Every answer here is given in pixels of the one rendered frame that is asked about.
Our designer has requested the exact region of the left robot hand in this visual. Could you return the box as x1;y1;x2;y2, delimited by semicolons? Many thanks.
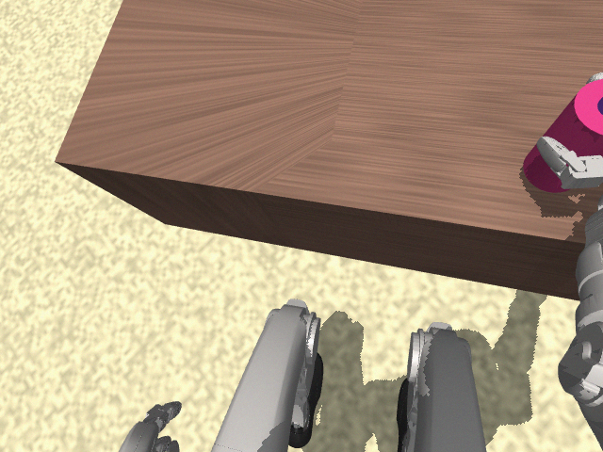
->
119;401;182;452

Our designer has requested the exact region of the right robot arm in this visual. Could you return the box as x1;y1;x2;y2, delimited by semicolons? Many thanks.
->
558;195;603;450

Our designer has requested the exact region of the bottle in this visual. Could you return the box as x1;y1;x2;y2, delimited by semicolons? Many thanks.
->
523;79;603;193

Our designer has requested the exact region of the right robot hand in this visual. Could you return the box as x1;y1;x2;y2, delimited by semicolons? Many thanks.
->
536;73;603;189

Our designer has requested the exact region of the left robot foot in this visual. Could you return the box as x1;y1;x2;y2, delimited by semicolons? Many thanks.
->
288;353;323;448

